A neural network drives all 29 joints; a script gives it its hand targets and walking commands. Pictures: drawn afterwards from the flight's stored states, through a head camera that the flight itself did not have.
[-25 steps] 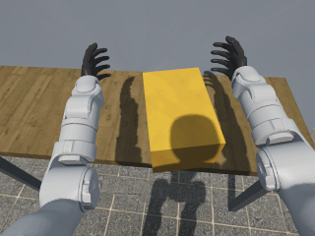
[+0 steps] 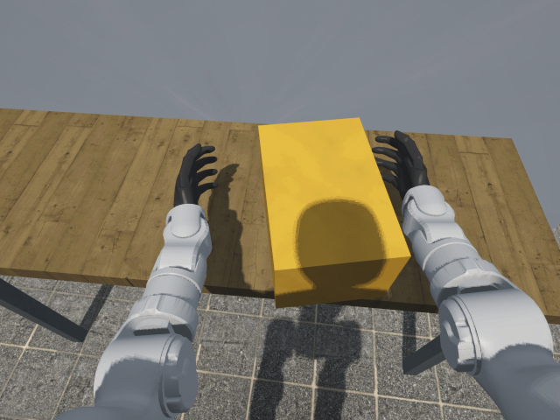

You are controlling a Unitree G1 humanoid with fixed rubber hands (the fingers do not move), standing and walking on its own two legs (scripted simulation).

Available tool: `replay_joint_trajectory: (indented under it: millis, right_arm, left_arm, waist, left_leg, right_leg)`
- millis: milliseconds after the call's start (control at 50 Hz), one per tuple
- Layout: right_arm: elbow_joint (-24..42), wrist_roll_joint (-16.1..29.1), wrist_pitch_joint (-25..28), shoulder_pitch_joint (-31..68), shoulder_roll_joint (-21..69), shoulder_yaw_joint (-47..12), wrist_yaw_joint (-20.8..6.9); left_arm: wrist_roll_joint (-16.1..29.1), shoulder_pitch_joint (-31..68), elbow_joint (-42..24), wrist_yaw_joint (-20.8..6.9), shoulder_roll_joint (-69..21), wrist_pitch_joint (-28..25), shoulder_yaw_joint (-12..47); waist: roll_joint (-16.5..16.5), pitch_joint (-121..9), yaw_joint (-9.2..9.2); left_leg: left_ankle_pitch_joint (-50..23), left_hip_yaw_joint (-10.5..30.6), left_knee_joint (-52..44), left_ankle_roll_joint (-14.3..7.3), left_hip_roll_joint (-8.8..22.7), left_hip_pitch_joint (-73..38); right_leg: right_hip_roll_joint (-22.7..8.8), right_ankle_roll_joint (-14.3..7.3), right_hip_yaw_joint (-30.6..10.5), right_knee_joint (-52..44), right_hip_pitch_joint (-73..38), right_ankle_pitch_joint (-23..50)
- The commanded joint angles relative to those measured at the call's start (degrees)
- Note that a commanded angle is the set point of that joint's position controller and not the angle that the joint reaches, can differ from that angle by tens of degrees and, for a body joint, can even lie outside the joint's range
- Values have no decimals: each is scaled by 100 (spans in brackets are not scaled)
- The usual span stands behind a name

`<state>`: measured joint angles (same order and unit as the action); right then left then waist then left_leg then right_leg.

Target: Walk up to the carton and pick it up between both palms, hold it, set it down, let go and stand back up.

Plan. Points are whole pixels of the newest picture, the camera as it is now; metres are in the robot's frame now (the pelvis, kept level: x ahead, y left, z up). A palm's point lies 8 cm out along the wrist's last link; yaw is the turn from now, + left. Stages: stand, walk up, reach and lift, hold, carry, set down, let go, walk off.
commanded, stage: reach and lift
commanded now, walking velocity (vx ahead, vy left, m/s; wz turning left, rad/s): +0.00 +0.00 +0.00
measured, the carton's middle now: (319, 209) +0.42 -0.02 +0.01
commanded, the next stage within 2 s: none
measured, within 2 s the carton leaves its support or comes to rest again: neither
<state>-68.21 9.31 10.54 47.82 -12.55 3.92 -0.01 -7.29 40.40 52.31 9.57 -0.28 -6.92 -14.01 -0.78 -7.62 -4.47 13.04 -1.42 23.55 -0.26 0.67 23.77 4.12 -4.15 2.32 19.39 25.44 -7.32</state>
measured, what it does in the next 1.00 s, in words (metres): stands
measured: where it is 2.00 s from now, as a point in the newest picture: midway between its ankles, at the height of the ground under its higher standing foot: outside the picture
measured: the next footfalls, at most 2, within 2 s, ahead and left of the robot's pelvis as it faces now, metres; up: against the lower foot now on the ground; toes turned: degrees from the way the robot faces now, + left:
none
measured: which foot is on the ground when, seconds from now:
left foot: down 0.00-1.00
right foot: down 0.00-1.00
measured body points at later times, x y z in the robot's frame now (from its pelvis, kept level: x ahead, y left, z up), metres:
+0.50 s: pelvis -0.02 -0.01 -0.01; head +0.06 -0.01 +0.43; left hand +0.42 +0.15 +0.05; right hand +0.46 -0.15 +0.06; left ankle -0.03 +0.11 -0.74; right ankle +0.01 -0.07 -0.74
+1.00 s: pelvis +0.00 -0.02 +0.00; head +0.06 -0.01 +0.45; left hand +0.39 +0.15 +0.06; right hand +0.43 -0.12 +0.07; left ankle -0.03 +0.11 -0.74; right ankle +0.01 -0.07 -0.74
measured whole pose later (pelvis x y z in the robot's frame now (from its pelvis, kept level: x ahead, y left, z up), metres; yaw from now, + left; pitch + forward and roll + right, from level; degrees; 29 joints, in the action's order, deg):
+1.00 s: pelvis +0.00 -0.02 +0.00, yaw +1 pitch +6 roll +1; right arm -54.7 -24.6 12.9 43.6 5.4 28.2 0.8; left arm -28.3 39.6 42.6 3.6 -12.9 -6.8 -37.9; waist -1.4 0.3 -2.8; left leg 11.0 -2.7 18.3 0.9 0.9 13.6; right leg 3.9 -5.0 2.7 19.1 17.3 -8.4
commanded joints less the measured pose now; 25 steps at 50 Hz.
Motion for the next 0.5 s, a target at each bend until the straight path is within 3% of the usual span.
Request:
replay_joint_trajectory:
  millis: [0,160,320,420,480]
  right_arm:
    - [484,166,270,2556,-388,-328,27]
    - [239,321,84,2949,-400,-410,68]
    - [251,130,66,3136,53,-228,148]
    - [427,-574,25,3063,1045,301,108]
    - [569,-1688,72,2909,2566,740,-90]
  left_arm:
    - [236,2435,86,127,369,-567,40]
    - [569,2928,558,197,434,-640,92]
    - [520,3238,621,142,352,-854,-41]
    - [-50,3202,647,-95,-159,-1022,-589]
    - [-806,3193,551,-405,-1162,-1030,-966]
  waist:
    - [-211,-3134,-310]
    - [-382,-3124,-325]
    - [-375,-3460,-286]
    - [-378,-3459,-222]
    - [-368,-3235,-213]
  left_leg:
    - [-1730,-89,-70,170,122,712]
    - [-1358,-148,131,207,154,885]
    - [-1296,-158,295,184,41,1375]
    - [-1312,-184,258,75,-53,1504]
    - [-1256,-219,50,11,-83,1385]
  right_leg:
    - [-479,307,-555,608,-2902,2098]
    - [-426,253,-562,634,-2105,1119]
    - [-573,402,-681,836,-2321,1299]
    - [-709,513,-767,804,-2574,1457]
    - [-803,612,-742,683,-2979,1573]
